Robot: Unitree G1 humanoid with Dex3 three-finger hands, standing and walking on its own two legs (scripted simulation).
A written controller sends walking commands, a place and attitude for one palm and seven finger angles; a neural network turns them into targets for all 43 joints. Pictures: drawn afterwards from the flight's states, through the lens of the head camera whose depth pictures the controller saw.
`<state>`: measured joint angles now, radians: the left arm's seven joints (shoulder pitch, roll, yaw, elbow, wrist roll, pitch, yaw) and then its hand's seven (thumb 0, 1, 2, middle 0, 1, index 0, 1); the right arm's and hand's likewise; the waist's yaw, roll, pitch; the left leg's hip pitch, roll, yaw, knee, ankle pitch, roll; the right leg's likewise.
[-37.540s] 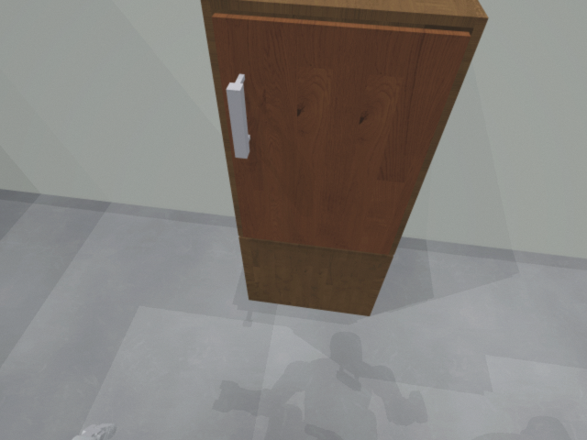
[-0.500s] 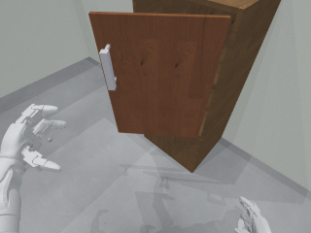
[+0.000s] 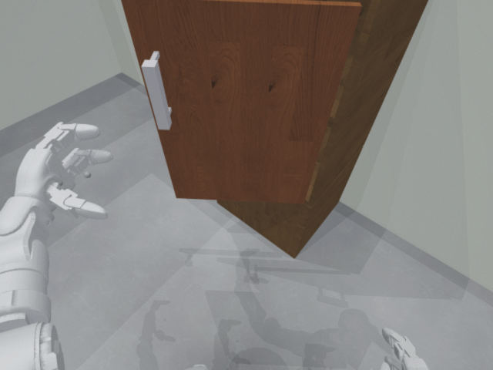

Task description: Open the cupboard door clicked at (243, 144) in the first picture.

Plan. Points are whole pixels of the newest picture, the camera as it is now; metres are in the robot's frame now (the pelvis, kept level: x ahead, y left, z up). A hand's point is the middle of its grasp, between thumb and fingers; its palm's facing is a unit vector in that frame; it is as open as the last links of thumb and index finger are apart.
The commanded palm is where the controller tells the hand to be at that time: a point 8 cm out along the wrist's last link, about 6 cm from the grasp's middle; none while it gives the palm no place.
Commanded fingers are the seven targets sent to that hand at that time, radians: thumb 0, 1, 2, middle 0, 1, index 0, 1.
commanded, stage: move the hooked fingers beside the handle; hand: left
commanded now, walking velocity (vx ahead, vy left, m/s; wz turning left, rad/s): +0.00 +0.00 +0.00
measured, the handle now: (160, 91) +0.63 +0.21 +0.10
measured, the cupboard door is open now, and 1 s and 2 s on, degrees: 37 37 37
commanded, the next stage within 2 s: none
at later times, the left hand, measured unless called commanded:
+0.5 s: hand (105, 139) +0.46 +0.27 +0.11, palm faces -0.01 -1.00 +0.03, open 14.0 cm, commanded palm +0.44 +0.32 +0.11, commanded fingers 0.00 -0.50 0.30 -0.30 -1.20 -0.30 -1.20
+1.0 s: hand (118, 111) +0.54 +0.27 +0.11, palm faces -0.01 -1.00 +0.03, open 14.0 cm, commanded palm +0.53 +0.32 +0.11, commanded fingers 0.00 -0.50 0.30 -0.30 -1.20 -0.30 -1.20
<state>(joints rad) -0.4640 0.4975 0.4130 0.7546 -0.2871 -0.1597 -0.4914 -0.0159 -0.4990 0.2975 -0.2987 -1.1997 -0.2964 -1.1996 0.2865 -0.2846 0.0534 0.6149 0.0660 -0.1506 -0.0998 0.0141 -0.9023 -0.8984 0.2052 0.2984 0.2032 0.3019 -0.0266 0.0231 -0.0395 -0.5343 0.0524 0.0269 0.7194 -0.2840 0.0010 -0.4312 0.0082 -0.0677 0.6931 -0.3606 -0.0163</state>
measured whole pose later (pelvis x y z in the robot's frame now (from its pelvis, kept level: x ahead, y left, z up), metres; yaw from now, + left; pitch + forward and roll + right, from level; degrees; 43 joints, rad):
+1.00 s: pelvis +0.02 +0.01 -0.02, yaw -2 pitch +18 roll -4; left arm -1.04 0.80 0.49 1.33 -0.10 -0.25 -0.47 -0.02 -0.50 0.30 -0.30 -1.20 -0.30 -1.20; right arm 0.42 -0.30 0.05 0.63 0.03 0.04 -0.07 0.01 -0.90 -0.90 0.21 0.30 0.20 0.30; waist -0.19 0.01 -0.06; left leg -0.84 0.08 0.03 0.87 -0.36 0.02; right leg -0.71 0.03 -0.06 0.79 -0.40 0.00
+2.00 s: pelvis +0.03 +0.03 -0.03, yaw -3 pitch +22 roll -5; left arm -1.14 0.85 0.49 1.37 -0.04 -0.24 -0.42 -0.02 -0.50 0.30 -0.30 -1.20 -0.30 -1.20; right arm 0.42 -0.29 0.08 0.59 0.01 0.08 -0.05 0.00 -0.90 -0.90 0.21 0.30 0.20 0.30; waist -0.23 0.03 -0.07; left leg -0.93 0.09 0.02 0.94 -0.40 0.03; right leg -0.78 0.04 -0.06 0.81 -0.41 0.02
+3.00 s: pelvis +0.03 +0.02 -0.03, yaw -2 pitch +21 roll -5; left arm -1.10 0.72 0.42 1.29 -0.08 -0.25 -0.31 -0.02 -0.50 0.30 -0.30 -1.20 -0.22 -1.18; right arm 0.45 -0.27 0.05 0.64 -0.01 0.06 -0.01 0.00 -0.90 -0.90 0.21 0.30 0.20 0.30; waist -0.20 0.03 -0.08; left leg -0.91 0.08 0.00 0.93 -0.40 0.02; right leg -0.76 0.04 -0.07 0.81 -0.42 0.01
